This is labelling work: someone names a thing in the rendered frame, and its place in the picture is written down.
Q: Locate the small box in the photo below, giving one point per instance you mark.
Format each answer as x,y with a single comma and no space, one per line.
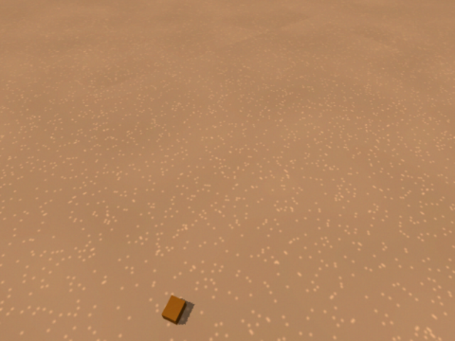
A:
174,309

